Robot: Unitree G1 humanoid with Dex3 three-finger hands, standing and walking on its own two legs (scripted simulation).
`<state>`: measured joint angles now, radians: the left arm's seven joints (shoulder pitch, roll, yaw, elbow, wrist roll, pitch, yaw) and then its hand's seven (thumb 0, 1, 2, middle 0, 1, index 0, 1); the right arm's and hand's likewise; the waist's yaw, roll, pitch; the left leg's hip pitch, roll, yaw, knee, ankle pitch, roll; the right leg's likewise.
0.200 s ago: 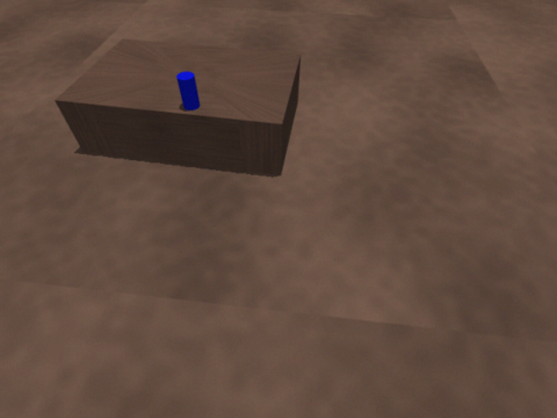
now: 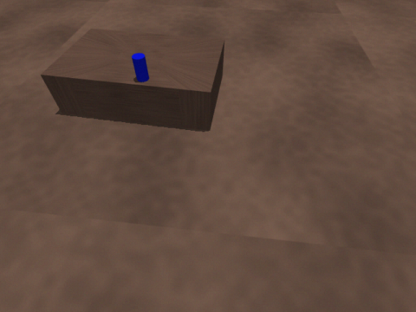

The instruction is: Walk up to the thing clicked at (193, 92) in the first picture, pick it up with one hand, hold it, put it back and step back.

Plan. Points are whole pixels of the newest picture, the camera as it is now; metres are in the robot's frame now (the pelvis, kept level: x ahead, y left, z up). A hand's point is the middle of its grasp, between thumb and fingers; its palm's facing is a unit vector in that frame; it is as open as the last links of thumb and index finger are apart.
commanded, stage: stand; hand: left
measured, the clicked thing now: (140, 67) +1.52 +0.48 -0.37
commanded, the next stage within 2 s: walk up in 0.92 s
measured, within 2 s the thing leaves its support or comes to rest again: neither
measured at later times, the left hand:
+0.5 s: hand out of the picture +0.08 +0.25 -0.15, palm faces -0.02 -0.94 -0.34, open 7.4 cm
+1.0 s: hand out of the picture +0.08 +0.26 -0.15, palm faces -0.01 -0.94 -0.34, open 7.4 cm
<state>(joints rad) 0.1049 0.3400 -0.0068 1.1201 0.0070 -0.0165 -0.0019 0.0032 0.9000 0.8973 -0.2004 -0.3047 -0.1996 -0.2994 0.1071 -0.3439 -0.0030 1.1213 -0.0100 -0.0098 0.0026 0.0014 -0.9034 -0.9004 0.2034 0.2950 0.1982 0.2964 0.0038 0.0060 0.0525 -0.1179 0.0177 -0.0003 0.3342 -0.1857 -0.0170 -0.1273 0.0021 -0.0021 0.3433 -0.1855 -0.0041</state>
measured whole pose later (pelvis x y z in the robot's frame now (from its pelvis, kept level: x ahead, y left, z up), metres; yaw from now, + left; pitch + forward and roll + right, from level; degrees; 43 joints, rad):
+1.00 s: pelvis +0.01 +0.01 +0.00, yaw +0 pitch -1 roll +0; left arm 0.17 0.35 0.03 1.08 0.02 -0.04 -0.03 0.00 0.90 0.90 -0.20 -0.30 -0.20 -0.30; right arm 0.15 -0.38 -0.05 1.07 -0.05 0.00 0.05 0.00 -0.90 -0.90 0.20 0.30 0.20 0.30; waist 0.00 0.02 0.02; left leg -0.21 0.02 0.00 0.56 -0.43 0.02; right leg -0.15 0.01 0.01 0.39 -0.29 -0.03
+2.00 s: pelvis +0.41 +0.15 -0.02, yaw -7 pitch -2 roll -2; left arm 0.34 0.41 0.04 0.90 0.01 -0.11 -0.01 0.00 0.89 0.90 -0.21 -0.31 -0.20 -0.30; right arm 0.20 -0.46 -0.10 0.82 -0.03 0.00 0.11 0.00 -0.91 -0.90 0.20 0.29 0.20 0.30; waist 0.03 0.09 0.07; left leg -0.55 0.14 -0.03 0.81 -0.24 -0.01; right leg -0.11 -0.05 -0.05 0.48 -0.34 0.03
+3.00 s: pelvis +0.81 +0.26 -0.02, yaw -7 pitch -2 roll -2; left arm 0.36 0.42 0.05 0.86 0.02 -0.11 0.01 0.00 0.89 0.90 -0.21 -0.31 -0.20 -0.30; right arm 0.24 -0.46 -0.11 0.83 -0.04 0.03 0.10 0.00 -0.91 -0.90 0.20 0.29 0.19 0.30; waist 0.03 0.10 0.09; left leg -0.49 0.13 -0.04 0.74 -0.22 -0.01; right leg -0.14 -0.04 -0.11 0.52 -0.33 0.02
